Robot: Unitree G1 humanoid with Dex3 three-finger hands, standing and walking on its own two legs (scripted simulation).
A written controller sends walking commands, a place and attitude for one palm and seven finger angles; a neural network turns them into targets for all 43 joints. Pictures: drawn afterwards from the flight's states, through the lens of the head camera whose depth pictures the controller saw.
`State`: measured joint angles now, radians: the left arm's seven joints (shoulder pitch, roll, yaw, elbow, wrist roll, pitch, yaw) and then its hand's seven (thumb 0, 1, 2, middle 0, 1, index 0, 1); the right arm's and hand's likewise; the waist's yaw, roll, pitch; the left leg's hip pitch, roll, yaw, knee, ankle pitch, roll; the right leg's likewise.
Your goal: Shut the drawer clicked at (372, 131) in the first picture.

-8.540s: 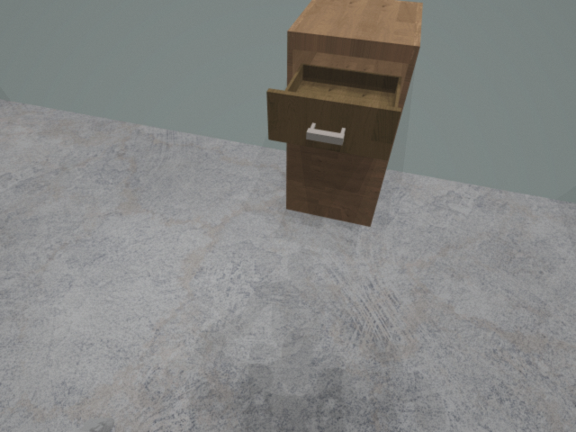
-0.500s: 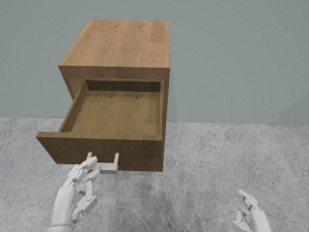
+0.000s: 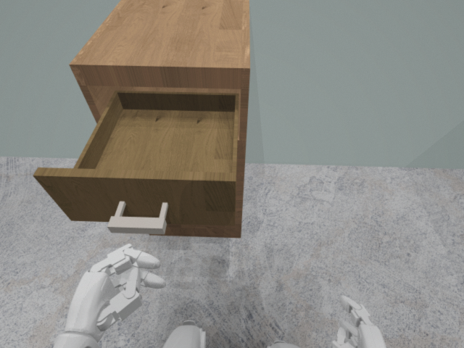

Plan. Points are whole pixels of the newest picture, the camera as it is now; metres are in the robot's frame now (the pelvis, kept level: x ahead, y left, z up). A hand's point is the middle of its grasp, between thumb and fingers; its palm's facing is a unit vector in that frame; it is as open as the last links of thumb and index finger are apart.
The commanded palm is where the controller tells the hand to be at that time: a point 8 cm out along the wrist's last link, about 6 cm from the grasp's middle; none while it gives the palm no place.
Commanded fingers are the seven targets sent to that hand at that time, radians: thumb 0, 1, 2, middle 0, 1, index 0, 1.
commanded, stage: raise the hand and make a fist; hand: left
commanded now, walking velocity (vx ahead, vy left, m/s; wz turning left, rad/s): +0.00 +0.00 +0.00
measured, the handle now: (140, 216) +0.36 +0.20 +0.00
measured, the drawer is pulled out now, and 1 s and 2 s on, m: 0.28 0.28 0.28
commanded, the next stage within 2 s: bring the fist close to the handle in 1.10 s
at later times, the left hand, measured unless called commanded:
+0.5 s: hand (116, 301) +0.18 +0.16 +0.09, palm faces +0.02 -1.00 +0.01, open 3.1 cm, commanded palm +0.14 +0.21 +0.09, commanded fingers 0.00 0.90 0.90 -1.40 -1.60 -1.40 -1.60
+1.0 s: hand (131, 306) +0.17 +0.14 +0.09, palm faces -0.05 -1.00 -0.03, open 3.2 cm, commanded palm +0.14 +0.20 +0.10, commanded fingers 0.00 0.90 0.90 -1.40 -1.60 -1.40 -1.60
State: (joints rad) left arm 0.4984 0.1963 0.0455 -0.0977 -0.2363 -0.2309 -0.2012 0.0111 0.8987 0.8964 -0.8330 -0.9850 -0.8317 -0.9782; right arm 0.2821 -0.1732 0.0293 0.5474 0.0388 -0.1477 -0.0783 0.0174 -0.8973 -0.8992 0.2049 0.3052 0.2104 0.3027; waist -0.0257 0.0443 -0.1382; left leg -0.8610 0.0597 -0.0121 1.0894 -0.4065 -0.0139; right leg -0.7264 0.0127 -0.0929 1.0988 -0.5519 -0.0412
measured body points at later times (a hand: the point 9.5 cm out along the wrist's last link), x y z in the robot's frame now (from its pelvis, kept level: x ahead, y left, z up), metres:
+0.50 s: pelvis +0.02 +0.03 +0.01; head +0.04 +0.03 +0.46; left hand +0.17 +0.21 +0.10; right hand +0.24 -0.18 -0.04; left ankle +0.08 +0.13 -0.66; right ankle +0.00 -0.09 -0.66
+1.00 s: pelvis +0.02 +0.01 +0.01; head +0.04 +0.01 +0.46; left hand +0.17 +0.19 +0.10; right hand +0.19 -0.22 -0.05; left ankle +0.08 +0.13 -0.66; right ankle +0.00 -0.10 -0.66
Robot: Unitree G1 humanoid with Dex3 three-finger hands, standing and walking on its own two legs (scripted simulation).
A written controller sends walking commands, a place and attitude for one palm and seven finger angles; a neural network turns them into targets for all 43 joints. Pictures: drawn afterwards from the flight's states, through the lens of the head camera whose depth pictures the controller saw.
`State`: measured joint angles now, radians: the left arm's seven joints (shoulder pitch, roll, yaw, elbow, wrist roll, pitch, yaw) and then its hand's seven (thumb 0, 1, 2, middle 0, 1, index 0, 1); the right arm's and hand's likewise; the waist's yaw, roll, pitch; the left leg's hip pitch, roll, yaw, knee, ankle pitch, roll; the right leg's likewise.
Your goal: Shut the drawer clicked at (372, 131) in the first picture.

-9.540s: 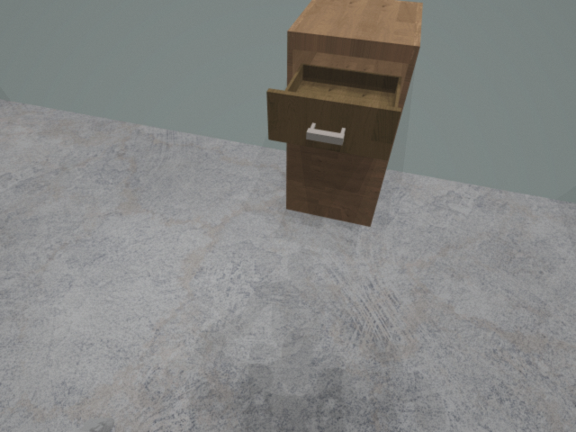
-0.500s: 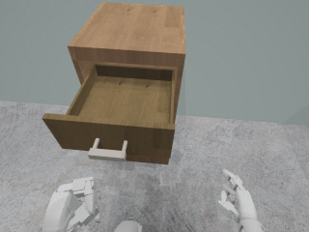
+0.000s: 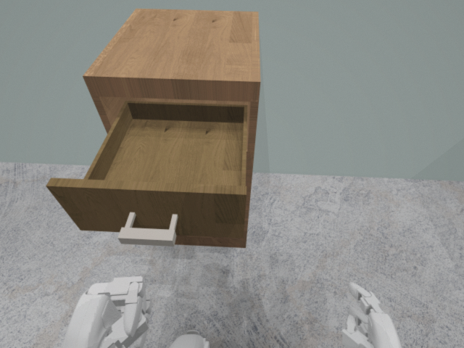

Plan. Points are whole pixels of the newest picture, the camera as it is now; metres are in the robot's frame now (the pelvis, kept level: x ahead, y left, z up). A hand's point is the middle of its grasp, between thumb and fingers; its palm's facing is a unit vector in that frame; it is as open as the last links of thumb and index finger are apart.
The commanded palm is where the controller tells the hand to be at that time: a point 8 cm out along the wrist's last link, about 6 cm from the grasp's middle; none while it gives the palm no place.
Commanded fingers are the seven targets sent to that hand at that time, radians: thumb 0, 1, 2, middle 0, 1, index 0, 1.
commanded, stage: raise the hand and make a fist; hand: left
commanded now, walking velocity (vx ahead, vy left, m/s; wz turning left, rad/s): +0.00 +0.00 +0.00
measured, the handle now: (150, 227) +0.34 +0.18 -0.01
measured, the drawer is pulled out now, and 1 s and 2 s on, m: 0.28 0.28 0.28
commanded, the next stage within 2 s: bring the fist close to the handle in 0.10 s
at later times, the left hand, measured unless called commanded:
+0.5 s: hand (142, 304) +0.18 +0.14 +0.06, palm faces -0.03 -1.00 -0.02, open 3.3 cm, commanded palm +0.15 +0.20 +0.06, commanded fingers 0.00 0.90 0.90 -1.40 -1.60 -1.40 -1.60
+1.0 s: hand (162, 293) +0.22 +0.13 +0.01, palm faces -0.07 -1.00 -0.02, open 3.2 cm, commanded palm +0.20 +0.19 +0.01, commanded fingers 0.00 0.90 0.90 -1.40 -1.60 -1.40 -1.60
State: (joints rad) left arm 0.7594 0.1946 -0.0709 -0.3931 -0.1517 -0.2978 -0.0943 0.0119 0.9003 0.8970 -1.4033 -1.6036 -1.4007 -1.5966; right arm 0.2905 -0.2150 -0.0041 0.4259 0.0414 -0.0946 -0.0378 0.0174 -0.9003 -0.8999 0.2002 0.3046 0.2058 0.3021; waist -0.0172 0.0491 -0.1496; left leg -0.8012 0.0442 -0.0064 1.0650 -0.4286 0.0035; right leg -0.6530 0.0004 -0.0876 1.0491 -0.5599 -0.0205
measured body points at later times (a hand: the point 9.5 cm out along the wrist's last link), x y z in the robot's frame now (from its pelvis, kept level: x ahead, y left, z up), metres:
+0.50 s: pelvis +0.01 -0.01 -0.01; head +0.05 +0.00 +0.44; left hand +0.18 +0.19 +0.06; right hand +0.21 -0.24 -0.07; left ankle +0.06 +0.12 -0.67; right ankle -0.02 -0.11 -0.67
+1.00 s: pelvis +0.00 +0.00 -0.04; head +0.06 +0.02 +0.41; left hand +0.21 +0.18 +0.01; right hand +0.18 -0.23 -0.11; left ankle +0.06 +0.12 -0.67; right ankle -0.02 -0.11 -0.67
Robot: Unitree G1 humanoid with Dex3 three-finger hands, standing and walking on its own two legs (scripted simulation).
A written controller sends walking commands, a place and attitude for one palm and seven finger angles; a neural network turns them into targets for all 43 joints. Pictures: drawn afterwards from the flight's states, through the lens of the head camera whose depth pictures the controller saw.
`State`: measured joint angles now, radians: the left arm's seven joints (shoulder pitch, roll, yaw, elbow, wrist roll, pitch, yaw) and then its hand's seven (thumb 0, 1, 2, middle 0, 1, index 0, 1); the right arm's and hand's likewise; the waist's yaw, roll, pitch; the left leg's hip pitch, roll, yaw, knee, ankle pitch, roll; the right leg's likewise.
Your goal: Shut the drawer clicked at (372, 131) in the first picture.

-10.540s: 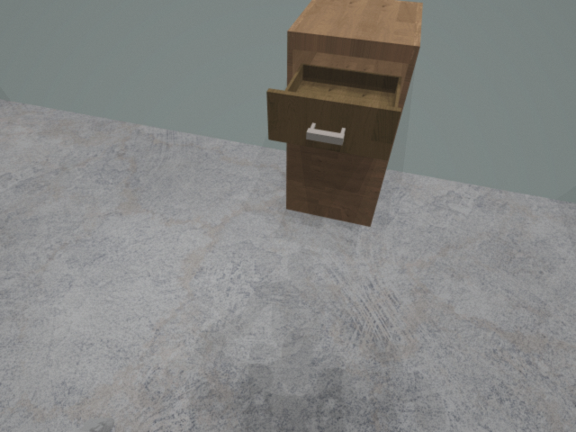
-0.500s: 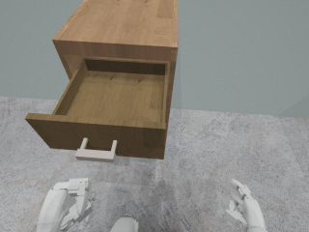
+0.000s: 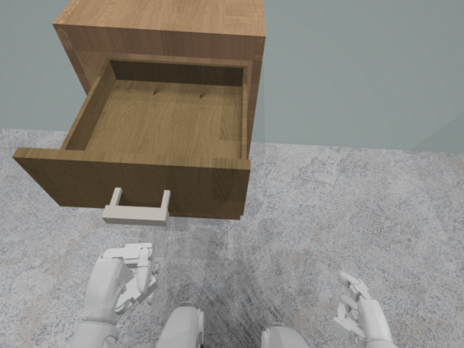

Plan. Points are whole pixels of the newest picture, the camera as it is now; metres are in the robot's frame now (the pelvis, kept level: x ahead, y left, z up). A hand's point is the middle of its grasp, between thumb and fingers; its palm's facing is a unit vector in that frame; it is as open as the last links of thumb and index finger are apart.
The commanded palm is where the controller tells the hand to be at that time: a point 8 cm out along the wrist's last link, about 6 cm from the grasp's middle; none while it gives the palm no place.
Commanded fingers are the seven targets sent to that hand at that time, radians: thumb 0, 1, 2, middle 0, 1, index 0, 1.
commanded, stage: bring the fist close to the handle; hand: left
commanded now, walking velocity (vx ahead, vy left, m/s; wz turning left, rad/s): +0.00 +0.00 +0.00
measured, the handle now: (139, 205) +0.35 +0.18 +0.03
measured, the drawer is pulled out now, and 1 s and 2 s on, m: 0.28 0.28 0.17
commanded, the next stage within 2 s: push the drawer shut in 0.60 s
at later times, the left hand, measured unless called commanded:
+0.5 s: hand (152, 266) +0.24 +0.14 +0.04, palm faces -0.01 -1.00 -0.03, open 3.3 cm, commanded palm +0.22 +0.19 +0.03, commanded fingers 0.00 0.90 0.90 -1.40 -1.60 -1.40 -1.60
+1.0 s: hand (164, 252) +0.27 +0.12 +0.02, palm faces -0.07 -1.00 -0.04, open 3.3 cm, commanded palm +0.26 +0.18 +0.03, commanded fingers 0.00 0.90 0.90 -1.40 -1.60 -1.40 -1.60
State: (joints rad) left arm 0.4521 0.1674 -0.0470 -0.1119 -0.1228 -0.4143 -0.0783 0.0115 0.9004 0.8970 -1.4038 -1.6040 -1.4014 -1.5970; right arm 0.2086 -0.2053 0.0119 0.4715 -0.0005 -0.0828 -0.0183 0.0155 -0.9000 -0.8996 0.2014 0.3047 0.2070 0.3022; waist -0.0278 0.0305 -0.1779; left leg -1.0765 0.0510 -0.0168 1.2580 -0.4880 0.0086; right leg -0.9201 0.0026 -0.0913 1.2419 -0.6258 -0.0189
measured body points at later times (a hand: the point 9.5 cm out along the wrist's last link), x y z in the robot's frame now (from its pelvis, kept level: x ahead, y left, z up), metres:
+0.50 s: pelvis +0.00 +0.00 -0.01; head +0.08 +0.01 +0.44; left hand +0.24 +0.19 +0.04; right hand +0.18 -0.23 -0.09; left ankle +0.06 +0.11 -0.63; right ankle -0.01 -0.11 -0.63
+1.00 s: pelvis +0.00 -0.01 -0.01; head +0.09 +0.01 +0.43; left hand +0.26 +0.18 +0.03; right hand +0.19 -0.24 -0.10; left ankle +0.06 +0.11 -0.63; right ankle -0.01 -0.11 -0.63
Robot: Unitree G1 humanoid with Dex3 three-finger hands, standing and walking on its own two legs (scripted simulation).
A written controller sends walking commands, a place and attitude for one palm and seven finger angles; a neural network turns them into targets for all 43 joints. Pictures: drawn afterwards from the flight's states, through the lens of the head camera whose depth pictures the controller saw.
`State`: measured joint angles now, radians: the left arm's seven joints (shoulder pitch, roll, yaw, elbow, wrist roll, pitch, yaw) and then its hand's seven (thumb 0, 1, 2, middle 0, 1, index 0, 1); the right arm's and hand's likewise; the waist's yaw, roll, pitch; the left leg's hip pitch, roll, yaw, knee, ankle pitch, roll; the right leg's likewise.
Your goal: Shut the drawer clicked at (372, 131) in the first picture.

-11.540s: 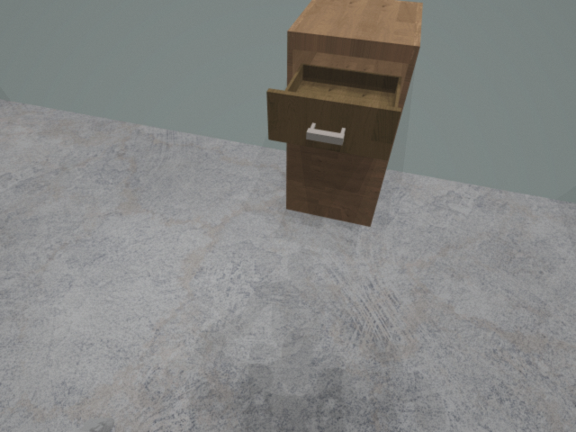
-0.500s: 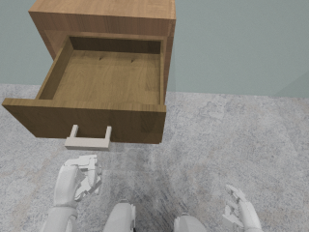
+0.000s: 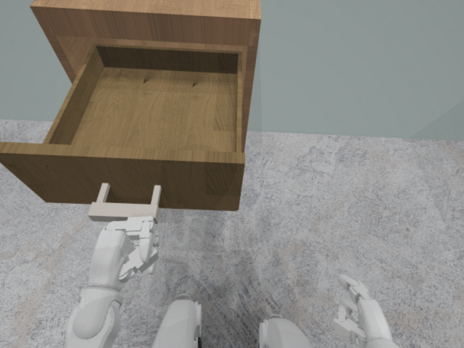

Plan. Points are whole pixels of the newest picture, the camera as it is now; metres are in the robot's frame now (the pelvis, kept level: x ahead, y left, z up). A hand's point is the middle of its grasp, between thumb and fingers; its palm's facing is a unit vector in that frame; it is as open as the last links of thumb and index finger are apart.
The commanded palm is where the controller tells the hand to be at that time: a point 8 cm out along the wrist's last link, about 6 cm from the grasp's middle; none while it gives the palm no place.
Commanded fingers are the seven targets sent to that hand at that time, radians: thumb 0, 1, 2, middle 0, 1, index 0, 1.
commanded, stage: push the drawer shut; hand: left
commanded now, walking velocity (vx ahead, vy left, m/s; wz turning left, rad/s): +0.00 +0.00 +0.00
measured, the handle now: (128, 201) +0.34 +0.19 +0.04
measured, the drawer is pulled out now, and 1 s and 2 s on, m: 0.28 0.17 0.04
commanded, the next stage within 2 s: none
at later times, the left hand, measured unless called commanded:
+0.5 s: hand (157, 222) +0.31 +0.14 +0.03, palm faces -0.06 -1.00 -0.06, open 2.9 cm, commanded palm +0.32 +0.19 +0.04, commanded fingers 0.00 0.90 0.90 -1.40 -1.60 -1.40 -1.60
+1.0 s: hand (162, 187) +0.38 +0.14 +0.03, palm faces -0.03 -1.00 -0.06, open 3.0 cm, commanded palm +0.38 +0.19 +0.04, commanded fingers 0.00 0.90 0.90 -1.40 -1.60 -1.40 -1.60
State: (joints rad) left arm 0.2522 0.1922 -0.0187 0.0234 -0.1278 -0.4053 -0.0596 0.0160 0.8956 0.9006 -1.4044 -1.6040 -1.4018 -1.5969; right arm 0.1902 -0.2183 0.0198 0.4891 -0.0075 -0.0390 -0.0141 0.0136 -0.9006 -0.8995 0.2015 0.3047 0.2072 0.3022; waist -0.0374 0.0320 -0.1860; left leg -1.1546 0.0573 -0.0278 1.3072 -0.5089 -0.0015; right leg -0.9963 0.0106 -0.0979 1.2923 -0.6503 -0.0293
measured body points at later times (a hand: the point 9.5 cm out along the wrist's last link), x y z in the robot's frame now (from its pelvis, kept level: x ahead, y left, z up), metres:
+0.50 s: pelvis -0.02 +0.00 +0.00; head +0.07 +0.02 +0.44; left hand +0.31 +0.19 +0.04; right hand +0.14 -0.24 -0.10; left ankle +0.06 +0.12 -0.62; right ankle -0.01 -0.11 -0.62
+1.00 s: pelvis -0.02 +0.01 +0.01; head +0.08 +0.03 +0.44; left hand +0.37 +0.19 +0.04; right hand +0.09 -0.24 -0.11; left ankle +0.06 +0.12 -0.62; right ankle -0.01 -0.11 -0.62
